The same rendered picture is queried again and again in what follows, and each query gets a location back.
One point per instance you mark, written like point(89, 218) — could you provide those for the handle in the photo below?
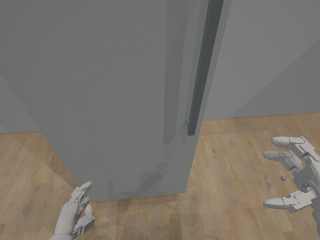
point(213, 14)

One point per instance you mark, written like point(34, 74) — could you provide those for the right robot hand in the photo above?
point(309, 175)

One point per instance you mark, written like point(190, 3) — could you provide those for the fridge door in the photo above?
point(110, 85)

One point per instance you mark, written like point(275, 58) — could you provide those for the left robot hand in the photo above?
point(71, 212)

